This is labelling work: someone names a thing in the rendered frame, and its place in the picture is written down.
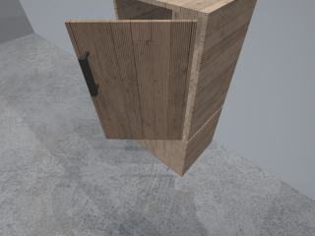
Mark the cupboard door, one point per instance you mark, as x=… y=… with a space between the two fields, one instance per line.
x=143 y=70

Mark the handle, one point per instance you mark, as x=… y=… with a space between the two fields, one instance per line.
x=86 y=69

